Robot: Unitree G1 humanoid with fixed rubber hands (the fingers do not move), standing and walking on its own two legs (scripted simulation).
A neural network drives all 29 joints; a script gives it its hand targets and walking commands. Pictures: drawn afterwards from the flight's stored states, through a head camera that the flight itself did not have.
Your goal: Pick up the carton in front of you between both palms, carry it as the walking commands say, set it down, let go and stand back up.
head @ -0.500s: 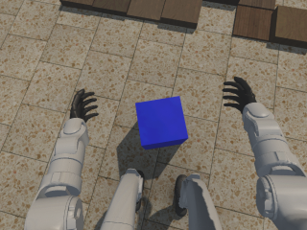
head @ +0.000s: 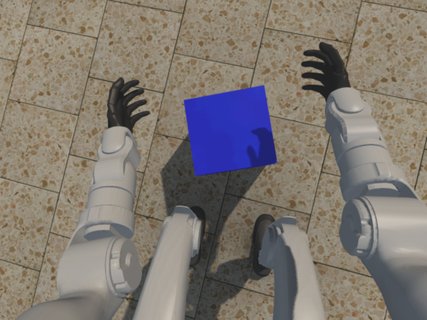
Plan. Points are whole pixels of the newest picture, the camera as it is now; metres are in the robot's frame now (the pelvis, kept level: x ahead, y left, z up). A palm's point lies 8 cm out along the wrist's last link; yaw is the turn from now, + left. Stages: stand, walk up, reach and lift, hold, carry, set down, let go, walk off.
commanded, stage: reach and lift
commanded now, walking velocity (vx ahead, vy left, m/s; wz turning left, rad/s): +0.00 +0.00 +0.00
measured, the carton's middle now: (230, 137) +0.46 +0.03 -0.46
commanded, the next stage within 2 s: none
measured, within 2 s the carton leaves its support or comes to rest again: leaves its support in 1.48 s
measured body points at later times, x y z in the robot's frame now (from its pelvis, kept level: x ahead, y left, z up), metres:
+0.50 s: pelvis -0.05 +0.02 -0.18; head +0.30 +0.00 +0.09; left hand +0.44 +0.22 -0.35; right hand +0.51 -0.16 -0.36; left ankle +0.08 +0.15 -0.55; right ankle +0.07 -0.10 -0.55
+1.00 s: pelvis -0.04 +0.02 -0.21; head +0.32 +0.01 +0.06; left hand +0.46 +0.23 -0.38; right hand +0.52 -0.13 -0.40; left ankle +0.08 +0.15 -0.55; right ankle +0.07 -0.10 -0.55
